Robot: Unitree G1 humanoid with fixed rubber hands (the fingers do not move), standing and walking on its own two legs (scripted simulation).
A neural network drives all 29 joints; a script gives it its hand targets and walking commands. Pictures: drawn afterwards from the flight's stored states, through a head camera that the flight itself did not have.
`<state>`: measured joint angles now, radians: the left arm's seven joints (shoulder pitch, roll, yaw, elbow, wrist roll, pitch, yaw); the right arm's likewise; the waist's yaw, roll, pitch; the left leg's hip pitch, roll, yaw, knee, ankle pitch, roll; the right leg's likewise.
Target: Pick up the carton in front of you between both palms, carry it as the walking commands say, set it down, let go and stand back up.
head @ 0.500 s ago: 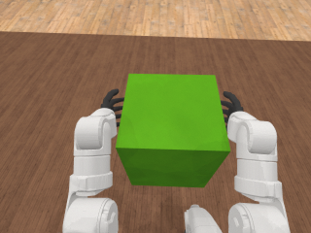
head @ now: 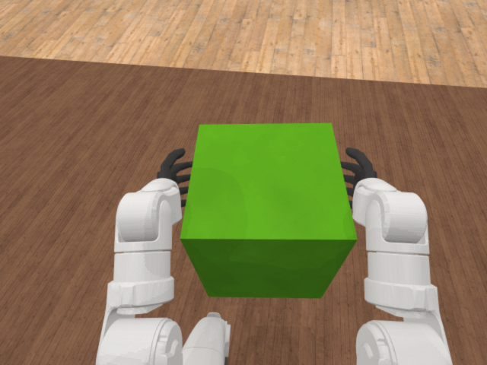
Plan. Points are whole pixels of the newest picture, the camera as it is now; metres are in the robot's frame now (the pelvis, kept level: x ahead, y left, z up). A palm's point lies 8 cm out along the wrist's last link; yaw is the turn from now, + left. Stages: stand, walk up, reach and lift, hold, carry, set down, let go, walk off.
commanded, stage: carry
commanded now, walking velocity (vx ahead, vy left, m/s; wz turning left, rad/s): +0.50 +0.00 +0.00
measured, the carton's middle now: (264, 217) +0.34 +0.02 +0.01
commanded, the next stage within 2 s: none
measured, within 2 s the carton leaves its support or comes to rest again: neither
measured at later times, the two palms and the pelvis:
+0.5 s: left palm (208, 76) +0.67 +0.16 +0.05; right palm (346, 84) +0.64 -0.14 +0.05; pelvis +0.31 +0.04 -0.04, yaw -2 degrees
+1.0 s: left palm (228, 33) +0.94 +0.15 -0.01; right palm (331, 31) +0.96 -0.15 -0.01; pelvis +0.60 -0.02 -0.09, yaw +0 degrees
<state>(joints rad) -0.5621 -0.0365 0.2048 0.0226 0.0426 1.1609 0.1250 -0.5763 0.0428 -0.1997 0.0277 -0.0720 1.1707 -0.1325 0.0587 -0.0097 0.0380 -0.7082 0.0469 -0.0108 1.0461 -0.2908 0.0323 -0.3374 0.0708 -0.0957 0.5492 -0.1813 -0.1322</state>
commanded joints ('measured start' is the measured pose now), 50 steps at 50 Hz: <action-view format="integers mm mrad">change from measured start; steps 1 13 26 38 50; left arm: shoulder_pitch -744 -708 -724 -592 -786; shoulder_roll -1105 -988 -1063 -923 -1125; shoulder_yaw -744 -714 -680 -601 -725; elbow -172 -13 -120 37 -148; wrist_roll -483 -448 -361 -280 -499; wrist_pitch -31 8 -18 6 -38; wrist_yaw -266 -267 -177 -216 -258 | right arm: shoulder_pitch -667 -606 -807 -695 -694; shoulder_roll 1066 850 1092 1025 1086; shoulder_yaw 700 605 711 673 671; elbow -147 -30 -168 47 -109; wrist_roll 380 321 534 472 403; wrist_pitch -59 9 -19 -25 -62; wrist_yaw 185 214 265 283 190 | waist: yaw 17 -75 -124 -38 -4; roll -100 198 111 -29 -83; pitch -555 -595 -541 -556 -550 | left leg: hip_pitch -89 1047 853 355 -75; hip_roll -27 302 130 -30 -2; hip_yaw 60 -295 -171 34 21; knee -106 -405 -559 99 10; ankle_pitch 135 1211 826 138 31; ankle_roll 0 171 150 42 -7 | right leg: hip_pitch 535 -221 -460 448 432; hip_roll -242 -12 -97 -234 -284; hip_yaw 261 86 69 168 332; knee -55 695 412 -29 -91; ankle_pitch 782 -434 13 808 599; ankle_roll -25 103 115 24 -71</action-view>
